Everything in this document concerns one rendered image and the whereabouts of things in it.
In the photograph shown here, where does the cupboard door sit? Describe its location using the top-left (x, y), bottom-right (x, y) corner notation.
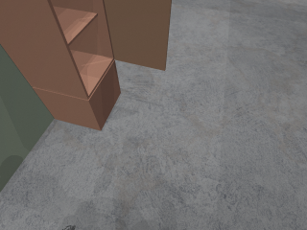
top-left (104, 0), bottom-right (172, 71)

